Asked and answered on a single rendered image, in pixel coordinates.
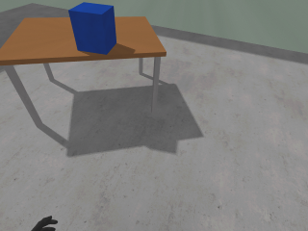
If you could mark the left robot hand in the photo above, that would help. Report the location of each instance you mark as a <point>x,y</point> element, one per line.
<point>44,222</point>

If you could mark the carton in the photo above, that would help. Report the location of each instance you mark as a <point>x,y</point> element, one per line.
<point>93,27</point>

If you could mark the table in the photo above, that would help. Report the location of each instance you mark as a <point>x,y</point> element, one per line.
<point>47,40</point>

